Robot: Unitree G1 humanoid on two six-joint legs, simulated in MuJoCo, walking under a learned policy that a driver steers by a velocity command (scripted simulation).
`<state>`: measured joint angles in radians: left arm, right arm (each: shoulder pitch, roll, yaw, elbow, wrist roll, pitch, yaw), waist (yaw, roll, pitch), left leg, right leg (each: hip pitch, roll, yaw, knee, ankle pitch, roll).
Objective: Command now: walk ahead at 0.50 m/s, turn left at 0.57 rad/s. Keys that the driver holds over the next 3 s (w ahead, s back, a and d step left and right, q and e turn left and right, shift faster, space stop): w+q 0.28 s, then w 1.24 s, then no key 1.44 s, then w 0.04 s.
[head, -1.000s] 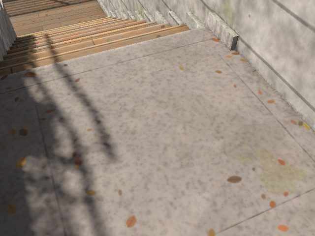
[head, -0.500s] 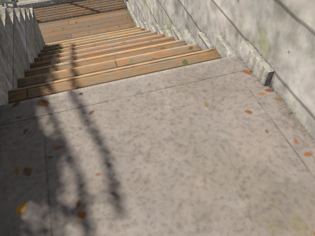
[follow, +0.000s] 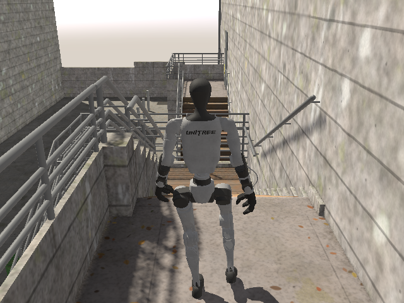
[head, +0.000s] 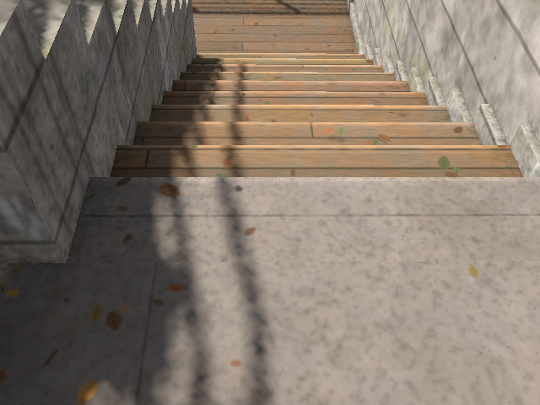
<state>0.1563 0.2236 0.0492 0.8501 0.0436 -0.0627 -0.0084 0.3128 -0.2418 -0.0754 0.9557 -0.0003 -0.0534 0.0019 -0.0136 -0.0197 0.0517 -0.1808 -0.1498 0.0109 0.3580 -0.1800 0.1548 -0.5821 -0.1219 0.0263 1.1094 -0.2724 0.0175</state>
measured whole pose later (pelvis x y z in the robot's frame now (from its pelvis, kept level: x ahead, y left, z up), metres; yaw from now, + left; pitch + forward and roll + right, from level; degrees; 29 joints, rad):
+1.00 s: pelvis +0.51 +0.06 +0.00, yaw +16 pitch +1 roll +0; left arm 0.31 0.26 0.04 0.89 0.03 -0.04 -0.03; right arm 0.26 -0.23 -0.03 0.86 -0.02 -0.08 0.01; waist 0.01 -0.04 0.01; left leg -0.21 -0.04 0.07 0.36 -0.17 0.08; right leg -0.44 -0.05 -0.02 1.04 -0.33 -0.05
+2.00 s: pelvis +0.94 +0.11 -0.01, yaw +14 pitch -1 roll +0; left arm 0.29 0.18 -0.02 0.99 0.02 0.03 0.02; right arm 0.21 -0.17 0.01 0.95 -0.01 -0.01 -0.04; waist 0.02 -0.02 0.02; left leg -0.32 -0.01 0.06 0.47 -0.14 0.05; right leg -0.06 0.06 -0.06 0.42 -0.35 -0.06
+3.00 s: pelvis +0.98 +0.11 +0.00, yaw +13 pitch +0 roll +0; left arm 0.38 0.13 -0.07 1.18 0.01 0.00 0.05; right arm 0.31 -0.13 0.04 1.17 0.01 0.02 -0.06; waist 0.00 0.00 -0.02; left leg -0.28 0.00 0.07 0.45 -0.18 0.02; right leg 0.03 0.07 -0.03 0.29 -0.33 -0.08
